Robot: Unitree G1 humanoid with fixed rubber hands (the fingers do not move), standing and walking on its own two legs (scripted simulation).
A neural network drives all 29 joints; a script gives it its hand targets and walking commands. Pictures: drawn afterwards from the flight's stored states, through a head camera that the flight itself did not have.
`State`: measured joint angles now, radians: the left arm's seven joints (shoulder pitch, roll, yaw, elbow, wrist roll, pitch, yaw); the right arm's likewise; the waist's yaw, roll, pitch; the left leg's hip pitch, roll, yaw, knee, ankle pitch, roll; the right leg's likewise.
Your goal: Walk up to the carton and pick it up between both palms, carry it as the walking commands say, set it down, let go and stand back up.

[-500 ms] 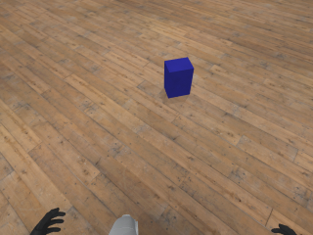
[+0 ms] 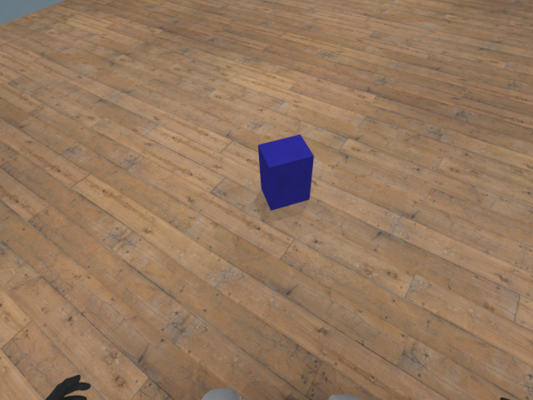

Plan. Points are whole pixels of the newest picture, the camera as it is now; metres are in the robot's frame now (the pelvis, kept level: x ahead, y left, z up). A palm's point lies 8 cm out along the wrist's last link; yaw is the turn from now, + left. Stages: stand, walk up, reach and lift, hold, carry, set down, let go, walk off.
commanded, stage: walk up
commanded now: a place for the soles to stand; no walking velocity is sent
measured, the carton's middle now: (285, 173) +1.11 -0.03 -0.61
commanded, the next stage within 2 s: none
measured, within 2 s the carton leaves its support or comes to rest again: neither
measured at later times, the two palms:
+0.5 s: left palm (95, 287) +0.31 +0.35 -0.07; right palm (490, 328) +0.24 -0.33 -0.07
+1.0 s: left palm (105, 241) +0.42 +0.37 -0.08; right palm (436, 217) +0.45 -0.31 -0.06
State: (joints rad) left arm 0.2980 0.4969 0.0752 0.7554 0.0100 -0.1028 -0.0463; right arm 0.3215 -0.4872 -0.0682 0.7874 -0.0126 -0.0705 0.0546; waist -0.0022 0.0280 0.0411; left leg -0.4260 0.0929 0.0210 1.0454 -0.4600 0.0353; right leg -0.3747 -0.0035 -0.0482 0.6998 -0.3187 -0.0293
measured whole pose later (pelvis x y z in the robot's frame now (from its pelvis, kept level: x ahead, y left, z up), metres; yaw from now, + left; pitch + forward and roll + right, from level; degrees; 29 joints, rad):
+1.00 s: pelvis +0.36 +0.03 +0.01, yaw +2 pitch -2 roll +1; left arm 0.32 0.49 0.04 0.81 0.01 -0.07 -0.04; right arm 0.30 -0.47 -0.07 0.78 -0.01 -0.09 0.04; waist -0.01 -0.03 0.05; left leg -0.34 0.05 0.07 0.62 -0.26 0.02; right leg -0.46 -0.04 -0.02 0.93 -0.47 -0.03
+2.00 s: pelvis +0.54 +0.05 +0.02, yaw +1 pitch -2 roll +0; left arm 0.08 0.44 -0.01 1.02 0.00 -0.04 0.01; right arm 0.04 -0.39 0.00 1.05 0.00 -0.02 0.01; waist 0.00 -0.01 0.07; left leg -0.29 0.06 0.08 0.52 -0.20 -0.01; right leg -0.19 -0.03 0.00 0.53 -0.32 0.02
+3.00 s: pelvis +0.60 -0.08 -0.01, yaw +6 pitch -2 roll +1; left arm 0.31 0.50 0.11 0.81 0.05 0.07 -0.08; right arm 0.32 -0.47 -0.09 0.90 -0.02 -0.09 -0.06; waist 0.05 -0.11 0.03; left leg -0.37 -0.03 0.09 0.72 -0.32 0.05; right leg -0.38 -0.03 -0.03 0.92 -0.47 -0.05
